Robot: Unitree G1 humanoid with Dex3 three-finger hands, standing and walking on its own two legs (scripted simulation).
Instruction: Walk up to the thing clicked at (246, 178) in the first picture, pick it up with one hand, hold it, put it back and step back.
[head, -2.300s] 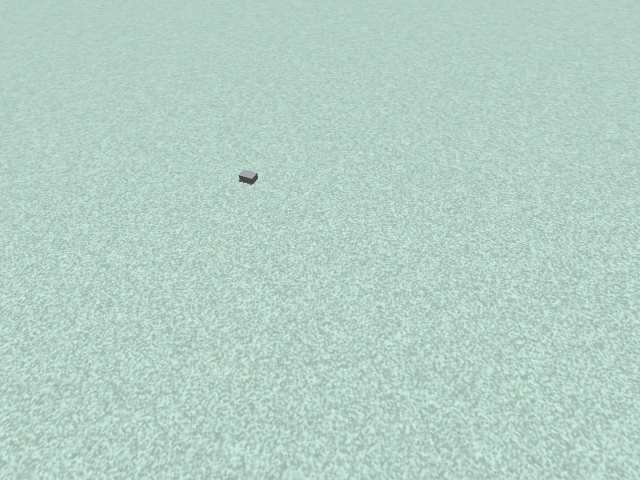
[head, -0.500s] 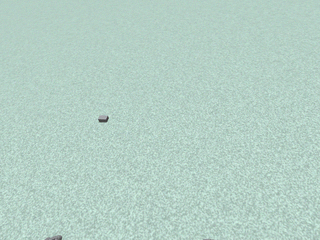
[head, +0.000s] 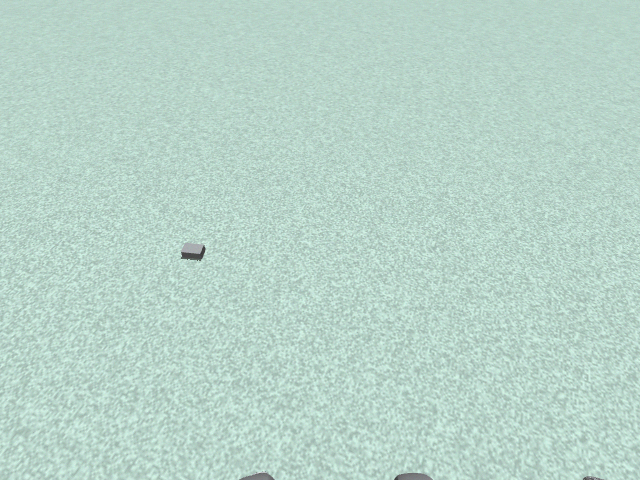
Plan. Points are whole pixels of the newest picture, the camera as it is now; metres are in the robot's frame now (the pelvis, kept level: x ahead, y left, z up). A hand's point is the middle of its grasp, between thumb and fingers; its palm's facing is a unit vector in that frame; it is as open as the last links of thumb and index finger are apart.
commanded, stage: walk up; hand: left
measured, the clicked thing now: (193, 250) +1.04 +0.50 -0.73
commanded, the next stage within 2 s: none
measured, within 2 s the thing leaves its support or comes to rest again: neither
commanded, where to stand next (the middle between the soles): +0.63 +0.33 m, yaw -9 degrees
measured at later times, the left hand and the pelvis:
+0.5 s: hand (96, 366) +0.30 +0.35 -0.09, palm faces -0.02 -0.87 -0.49, open 7.4 cm; pelvis +0.19 +0.07 +0.01, yaw -3 degrees
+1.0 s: hand (34, 304) +0.43 +0.52 -0.13, palm faces -0.12 -0.90 -0.42, open 7.4 cm; pelvis +0.35 +0.24 +0.02, yaw -5 degrees
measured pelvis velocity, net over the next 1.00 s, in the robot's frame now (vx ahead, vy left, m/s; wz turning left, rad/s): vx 0.35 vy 0.24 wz -0.08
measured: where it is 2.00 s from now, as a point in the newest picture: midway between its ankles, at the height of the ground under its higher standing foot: (205, 358)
